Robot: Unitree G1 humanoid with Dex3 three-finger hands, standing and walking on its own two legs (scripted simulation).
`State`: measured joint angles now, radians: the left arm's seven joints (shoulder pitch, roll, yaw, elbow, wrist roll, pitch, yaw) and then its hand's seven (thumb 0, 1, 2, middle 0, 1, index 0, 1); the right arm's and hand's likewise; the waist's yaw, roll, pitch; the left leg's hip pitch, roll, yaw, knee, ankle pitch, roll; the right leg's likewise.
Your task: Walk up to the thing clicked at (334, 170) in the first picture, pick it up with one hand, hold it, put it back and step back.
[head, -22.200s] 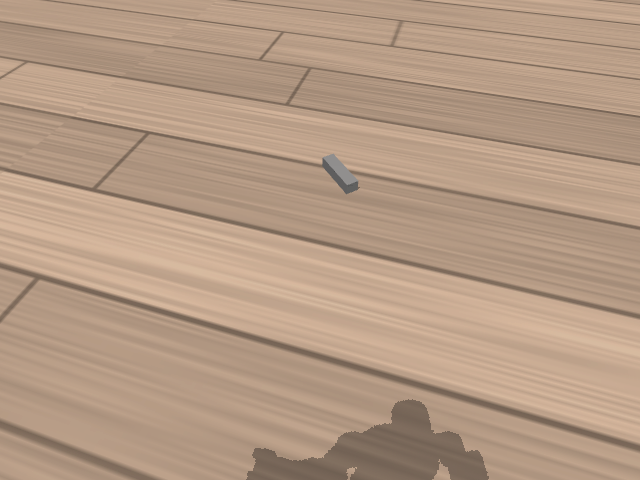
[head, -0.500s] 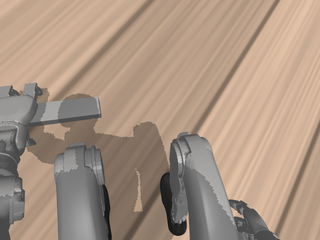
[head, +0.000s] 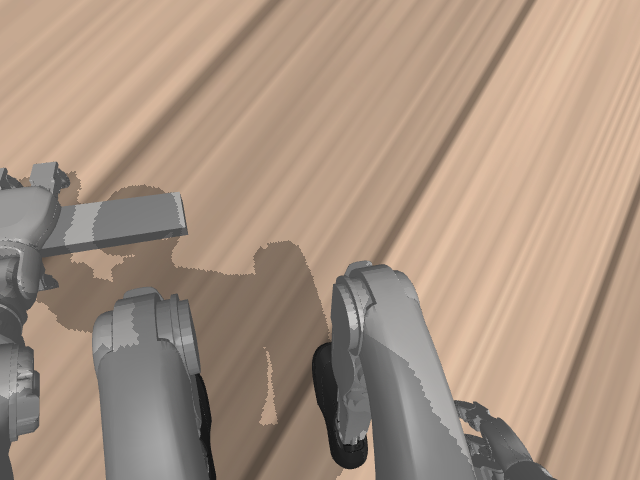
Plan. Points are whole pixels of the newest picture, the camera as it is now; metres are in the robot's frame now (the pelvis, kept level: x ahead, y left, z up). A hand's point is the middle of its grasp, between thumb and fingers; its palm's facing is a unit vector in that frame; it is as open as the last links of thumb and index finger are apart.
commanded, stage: rise first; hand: left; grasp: from above
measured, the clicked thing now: (110, 224) +0.45 +0.25 -0.29
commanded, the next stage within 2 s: approach in 1.34 s
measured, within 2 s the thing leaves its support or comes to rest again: neither
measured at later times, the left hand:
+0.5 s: hand (45, 232) +0.41 +0.30 -0.18, palm faces -0.44 -0.09 -0.90, open 14.1 cm
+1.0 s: hand (41, 233) +0.41 +0.30 -0.17, palm faces -0.44 -0.08 -0.90, open 14.0 cm
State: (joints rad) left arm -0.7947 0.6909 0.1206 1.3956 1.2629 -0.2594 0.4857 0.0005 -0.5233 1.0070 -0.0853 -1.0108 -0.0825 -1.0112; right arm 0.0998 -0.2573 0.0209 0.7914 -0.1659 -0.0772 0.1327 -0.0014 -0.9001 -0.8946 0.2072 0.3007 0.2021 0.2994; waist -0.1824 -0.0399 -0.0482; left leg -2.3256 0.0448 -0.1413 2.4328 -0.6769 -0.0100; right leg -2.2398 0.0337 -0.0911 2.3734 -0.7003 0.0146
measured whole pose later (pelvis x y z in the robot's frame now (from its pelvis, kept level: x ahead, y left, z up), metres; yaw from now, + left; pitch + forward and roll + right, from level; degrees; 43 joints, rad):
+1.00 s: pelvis +0.00 +0.00 +0.00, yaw +0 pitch +31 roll -7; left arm -0.83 0.70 0.10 1.42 1.26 -0.24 0.47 0.00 -0.51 1.00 -0.10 -1.03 -0.10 -1.03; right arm 0.11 -0.27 0.04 0.79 -0.17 -0.09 0.15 0.00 -0.90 -0.90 0.21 0.30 0.20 0.30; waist -0.20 -0.03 -0.04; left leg -2.32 0.04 -0.15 2.43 -0.67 -0.01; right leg -2.23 0.04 -0.10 2.36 -0.69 0.02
